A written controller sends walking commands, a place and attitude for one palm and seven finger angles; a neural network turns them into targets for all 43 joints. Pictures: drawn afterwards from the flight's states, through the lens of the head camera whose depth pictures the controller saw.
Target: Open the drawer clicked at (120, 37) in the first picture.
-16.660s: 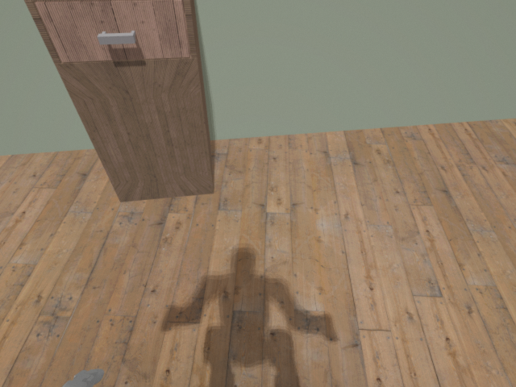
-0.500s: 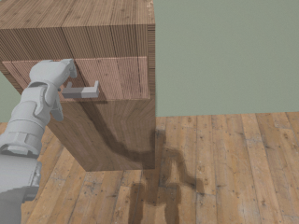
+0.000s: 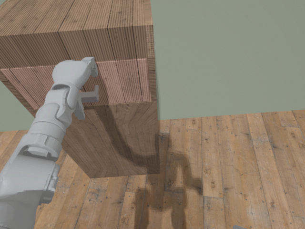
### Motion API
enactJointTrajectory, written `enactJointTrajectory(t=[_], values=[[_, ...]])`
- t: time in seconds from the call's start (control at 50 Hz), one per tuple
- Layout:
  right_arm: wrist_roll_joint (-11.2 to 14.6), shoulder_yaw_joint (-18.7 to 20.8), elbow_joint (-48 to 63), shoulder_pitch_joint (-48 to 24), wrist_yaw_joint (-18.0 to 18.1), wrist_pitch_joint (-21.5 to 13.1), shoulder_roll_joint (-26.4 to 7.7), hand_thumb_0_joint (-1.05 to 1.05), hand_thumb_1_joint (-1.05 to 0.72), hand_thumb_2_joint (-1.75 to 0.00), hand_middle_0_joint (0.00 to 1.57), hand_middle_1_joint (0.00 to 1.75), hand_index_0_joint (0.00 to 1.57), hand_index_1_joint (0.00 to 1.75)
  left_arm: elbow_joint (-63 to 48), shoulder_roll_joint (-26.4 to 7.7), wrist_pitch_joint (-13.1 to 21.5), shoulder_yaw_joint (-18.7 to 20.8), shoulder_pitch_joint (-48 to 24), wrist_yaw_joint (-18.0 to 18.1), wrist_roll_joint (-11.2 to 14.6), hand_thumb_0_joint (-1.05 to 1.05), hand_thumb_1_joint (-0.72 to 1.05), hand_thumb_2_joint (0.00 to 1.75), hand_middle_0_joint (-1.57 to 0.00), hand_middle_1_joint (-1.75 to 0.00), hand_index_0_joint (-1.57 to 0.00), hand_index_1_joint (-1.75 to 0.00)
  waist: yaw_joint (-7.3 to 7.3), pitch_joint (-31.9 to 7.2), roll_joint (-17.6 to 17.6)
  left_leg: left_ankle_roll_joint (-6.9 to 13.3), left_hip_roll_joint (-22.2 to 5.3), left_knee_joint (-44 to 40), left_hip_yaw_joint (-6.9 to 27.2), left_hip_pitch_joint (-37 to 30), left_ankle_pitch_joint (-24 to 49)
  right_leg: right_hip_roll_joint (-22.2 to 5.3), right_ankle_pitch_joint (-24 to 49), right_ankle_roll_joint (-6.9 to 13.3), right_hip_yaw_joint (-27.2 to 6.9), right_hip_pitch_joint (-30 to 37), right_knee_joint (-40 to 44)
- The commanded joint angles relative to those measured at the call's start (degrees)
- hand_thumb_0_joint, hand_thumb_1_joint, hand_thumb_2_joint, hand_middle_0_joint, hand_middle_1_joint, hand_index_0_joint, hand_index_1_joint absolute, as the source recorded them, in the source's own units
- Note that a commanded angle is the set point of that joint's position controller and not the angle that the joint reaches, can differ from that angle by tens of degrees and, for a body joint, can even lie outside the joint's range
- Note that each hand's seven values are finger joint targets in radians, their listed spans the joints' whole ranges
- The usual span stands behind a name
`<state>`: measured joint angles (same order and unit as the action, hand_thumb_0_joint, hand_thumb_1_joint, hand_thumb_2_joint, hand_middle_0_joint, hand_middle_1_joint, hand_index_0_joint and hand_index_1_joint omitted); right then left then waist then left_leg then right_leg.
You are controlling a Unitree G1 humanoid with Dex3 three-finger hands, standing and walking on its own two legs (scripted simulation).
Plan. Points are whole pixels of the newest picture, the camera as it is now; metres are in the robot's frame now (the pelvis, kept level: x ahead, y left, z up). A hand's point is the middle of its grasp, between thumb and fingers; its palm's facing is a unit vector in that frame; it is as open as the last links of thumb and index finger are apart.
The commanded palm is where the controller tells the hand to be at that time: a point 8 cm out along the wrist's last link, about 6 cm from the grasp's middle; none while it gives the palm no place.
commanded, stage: move the hooked fingers above the handle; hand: left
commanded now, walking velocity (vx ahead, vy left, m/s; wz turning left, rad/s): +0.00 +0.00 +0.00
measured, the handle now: (81, 93) +0.52 +0.21 +0.06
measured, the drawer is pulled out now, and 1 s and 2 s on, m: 0.00 0.00 0.00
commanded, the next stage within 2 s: lower the fingers behind the handle in 1.10 s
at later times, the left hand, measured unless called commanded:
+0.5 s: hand (74, 92) +0.46 +0.20 +0.12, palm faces -0.02 -0.04 -1.00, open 13.8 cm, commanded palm +0.45 +0.23 +0.18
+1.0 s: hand (76, 87) +0.47 +0.20 +0.13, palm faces -0.01 -0.02 -1.00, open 13.6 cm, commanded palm +0.46 +0.25 +0.18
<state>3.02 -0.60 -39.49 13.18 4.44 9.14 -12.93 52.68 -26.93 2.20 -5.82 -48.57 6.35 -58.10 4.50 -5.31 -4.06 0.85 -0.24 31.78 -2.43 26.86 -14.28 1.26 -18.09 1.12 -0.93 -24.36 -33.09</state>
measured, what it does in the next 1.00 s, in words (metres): stands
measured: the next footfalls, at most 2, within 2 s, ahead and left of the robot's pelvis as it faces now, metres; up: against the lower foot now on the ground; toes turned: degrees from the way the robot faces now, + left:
none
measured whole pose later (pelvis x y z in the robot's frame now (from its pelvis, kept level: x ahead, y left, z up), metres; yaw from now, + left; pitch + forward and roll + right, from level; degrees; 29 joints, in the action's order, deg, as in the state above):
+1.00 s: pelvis +0.00 +0.00 +0.00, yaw +0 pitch +9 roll +0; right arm 3.0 0.0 -38.5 15.0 5.4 8.8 -15.2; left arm 54.1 -28.8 4.0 -5.2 -50.8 4.1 -58.5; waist 4.8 -5.5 -2.7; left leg 0.6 -0.5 32.7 -2.0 27.9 -14.3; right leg 1.6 -18.0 1.4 -0.5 -25.2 -33.7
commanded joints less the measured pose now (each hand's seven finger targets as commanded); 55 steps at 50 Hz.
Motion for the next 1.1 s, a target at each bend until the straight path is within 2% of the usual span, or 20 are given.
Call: enactJointTrajectory(t=[0.0,0.06,0.12,0.14,0.22,0.26,0.32,0.34,0.36,0.42,0.52,0.58,0.62,0.7,0.74,0.82,0.92,0.98,1.04,1.08], values=[[-0.04,3.15,6.01,1.96,2.23,-1.53,-9.89,0.00,-0.90,-0.90,0.20,0.30,0.20,0.30,-7.00,-27.28,-4.44,10.34,-29.56,1.26,-0.19,0.00,-0.50,0.30,-0.30,-1.20,-0.30,-1.20,-1.87,-18.18,6.49,2.08,1.64,-2.44,-0.55,-6.94,9.25,-0.54,14.35,-0.52,0.10,9.67,5.24],[-0.22,3.40,6.67,2.44,2.36,-1.76,-9.88,0.00,-0.90,-0.90,0.20,0.30,0.20,0.30,-7.79,-27.85,-2.17,11.68,-27.43,0.49,-0.05,0.00,-0.50,0.30,-0.30,-1.20,-0.30,-1.20,-2.55,-19.00,6.60,2.16,1.57,-2.31,-0.65,-6.98,9.45,-0.69,14.73,-0.51,-0.30,10.55,5.18],[-0.28,3.89,6.82,3.16,2.03,-2.21,-9.99,0.00,-0.90,-0.90,0.20,0.30,0.20,0.30,-7.68,-24.77,-0.56,9.87,-26.16,-0.13,-0.02,0.00,-0.50,0.30,-0.30,-1.20,-0.30,-1.20,-1.66,-17.85,7.73,2.28,1.46,-1.90,-0.63,-6.68,9.37,-0.67,14.77,-0.54,-0.43,9.65,5.45],[-0.38,4.06,6.71,3.56,1.93,-2.31,-10.27,0.00,-0.90,-0.90,0.20,0.30,0.20,0.30,-7.97,-25.21,-0.15,10.07,-25.64,-0.21,-0.20,0.00,-0.50,0.30,-0.30,-1.20,-0.30,-1.20,-1.94,-18.54,6.11,2.21,1.39,-1.93,-0.72,-6.96,9.68,-0.70,15.15,-0.46,-0.46,9.44,5.12],[-0.44,5.13,6.65,4.99,1.07,-2.66,-10.52,0.00,-0.90,-0.90,0.20,0.30,0.20,0.30,-11.01,-18.79,1.22,5.21,-24.92,-1.78,0.47,0.00,-0.50,0.30,-0.30,-1.20,-0.30,-1.20,-0.35,-18.33,4.96,2.43,1.42,-0.99,-0.61,-9.71,11.42,-0.39,16.39,-0.17,-0.35,7.40,5.46],[-0.29,5.55,6.36,5.23,0.84,-2.70,-10.79,0.00,-0.90,-0.90,0.20,0.30,0.20,0.30,-12.17,-16.28,1.62,2.84,-24.66,-2.82,1.42,0.00,-0.50,0.30,-0.30,-1.20,-0.30,-1.20,0.41,-16.15,4.05,2.56,1.56,-0.93,-0.37,-10.46,10.08,-0.28,15.31,-0.21,-0.50,5.40,6.09],[-0.56,6.15,5.74,6.26,0.68,-2.84,-10.82,0.00,-0.90,-0.90,0.20,0.30,0.20,0.30,-17.40,-15.12,3.80,1.92,-27.11,-4.02,2.85,0.00,-0.50,0.30,-0.30,-1.20,-0.30,-1.20,1.14,-18.35,3.72,2.79,1.76,-0.15,0.30,-13.02,12.76,-0.07,17.29,0.05,-0.60,5.61,6.00],[-0.56,6.34,5.58,6.26,0.51,-2.89,-10.64,0.00,-0.90,-0.90,0.20,0.30,0.20,0.30,-19.97,-14.06,4.57,1.16,-28.57,-4.06,3.57,0.00,-0.50,0.30,-0.30,-1.20,-0.30,-1.20,1.04,-19.19,1.45,2.75,1.99,0.01,0.65,-14.12,13.33,0.07,17.70,0.14,-0.68,5.12,5.80],[-0.68,6.58,5.06,6.59,0.42,-2.84,-10.73,0.00,-0.90,-0.90,0.20,0.30,0.20,0.30,-21.02,-16.21,5.29,3.24,-28.77,-3.79,3.51,0.00,-0.50,0.30,-0.30,-1.20,-0.30,-1.20,0.76,-19.60,0.16,2.66,1.92,0.31,1.00,-15.19,14.67,0.31,18.06,0.44,-0.30,4.46,5.31],[-1.09,6.74,4.54,6.63,-0.13,-2.87,-10.32,0.00,-0.90,-0.90,0.20,0.30,0.20,0.30,-24.44,-16.79,6.67,4.54,-29.78,-2.09,3.73,0.00,-0.50,0.30,-0.30,-1.20,-0.30,-1.20,-0.01,-22.12,-2.63,2.27,1.96,1.29,1.51,-17.56,19.55,0.83,19.71,1.01,0.40,3.92,4.12],[-1.17,5.63,3.76,5.43,-1.00,-2.22,-10.71,0.00,-0.90,-0.90,0.20,0.30,0.20,0.30,-15.34,-23.86,1.94,12.05,-26.65,2.60,2.28,0.00,-0.50,0.30,-0.30,-1.20,-0.30,-1.20,-2.44,-20.02,1.32,1.60,1.72,0.38,1.29,-11.59,18.85,1.05,19.04,1.20,1.52,5.71,2.72],[-0.94,4.99,4.58,4.06,-0.92,-1.83,-10.48,0.00,-0.90,-0.90,0.20,0.30,0.20,0.30,-13.11,-25.08,-1.63,12.15,-25.39,3.57,0.71,0.00,-0.50,0.30,-0.30,-1.20,-0.30,-1.20,-3.17,-20.30,3.69,1.54,1.67,-0.09,0.54,-9.04,17.99,0.80,20.28,0.84,1.41,8.21,2.45],[-0.94,4.90,4.94,3.58,-0.86,-1.65,-10.48,0.00,-0.90,-0.90,0.20,0.30,0.20,0.30,-13.02,-25.36,-2.67,12.22,-26.10,3.60,0.38,0.00,-0.50,0.30,-0.30,-1.20,-0.30,-1.20,-3.19,-21.65,4.54,1.63,1.65,-0.11,0.26,-9.45,18.78,0.74,21.15,0.73,1.28,9.55,2.56],[-0.61,4.27,5.10,2.57,-0.04,-1.20,-10.38,0.00,-0.90,-0.90,0.20,0.30,0.20,0.30,-9.16,-24.39,-5.11,10.11,-27.13,2.97,-0.63,0.00,-0.50,0.30,-0.30,-1.20,-0.30,-1.20,-1.98,-17.87,6.73,1.77,1.36,-1.10,0.01,-8.58,14.35,0.52,17.29,0.21,1.36,7.23,3.72],[-0.61,4.05,5.69,2.39,0.37,-1.21,-10.29,0.00,-0.90,-0.90,0.20,0.30,0.20,0.30,-8.75,-25.26,-5.04,10.49,-27.01,2.13,-0.45,0.00,-0.50,0.30,-0.30,-1.20,-0.30,-1.20,-2.39,-19.15,6.45,1.89,1.45,-1.36,-0.27,-8.83,13.41,0.19,16.94,0.00,0.80,8.60,4.11],[-0.40,3.50,5.75,2.52,1.40,-1.26,-10.47,0.00,-0.90,-0.90,0.20,0.30,0.20,0.30,-5.01,-25.60,-4.80,9.68,-27.37,0.51,-0.96,0.00,-0.50,0.30,-0.30,-1.20,-0.30,-1.20,-1.27,-15.76,8.66,1.94,1.38,-1.81,-0.23,-6.23,9.46,-0.27,13.63,-0.37,0.48,7.49,5.20],[-0.12,3.31,6.06,3.33,2.05,-1.68,-10.58,0.00,-0.90,-0.90,0.20,0.30,0.20,0.30,-2.98,-26.62,-3.54,9.16,-28.13,-0.72,-1.03,0.00,-0.50,0.30,-0.30,-1.20,-0.30,-1.20,-0.70,-14.35,7.31,1.92,1.46,-1.49,-0.40,-4.23,6.42,-0.65,10.69,-0.47,-0.29,6.34,5.61],[-0.13,3.43,6.36,3.90,2.16,-2.01,-10.51,0.00,-0.90,-0.90,0.20,0.30,0.20,0.30,-3.22,-26.97,-2.69,9.12,-27.52,-0.70,-0.72,0.00,-0.50,0.30,-0.30,-1.20,-0.30,-1.20,-1.25,-15.36,5.48,1.82,1.60,-1.15,-0.70,-3.48,5.48,-0.82,10.11,-0.51,-0.79,6.65,5.33],[0.02,3.68,6.27,4.52,2.16,-2.28,-10.79,0.00,-0.90,-0.90,0.20,0.30,0.20,0.30,-2.95,-25.78,-1.99,8.02,-28.40,-0.58,-0.73,0.00,-0.50,0.30,-0.30,-1.20,-0.30,-1.20,-0.21,-14.53,5.64,1.91,1.43,-0.89,-0.61,-2.61,3.97,-0.86,8.25,-0.64,-1.03,5.07,5.48],[-0.05,3.81,6.28,5.04,2.05,-2.56,-10.85,0.00,-0.90,-0.90,0.20,0.30,0.20,0.30,-2.48,-25.53,-1.91,8.08,-27.43,-0.30,-0.47,0.00,-0.50,0.30,-0.30,-1.20,-0.30,-1.20,-0.41,-14.06,5.23,1.88,1.48,-0.85,-0.74,-2.51,3.24,-0.73,7.39,-0.53,-0.83,4.49,5.55]])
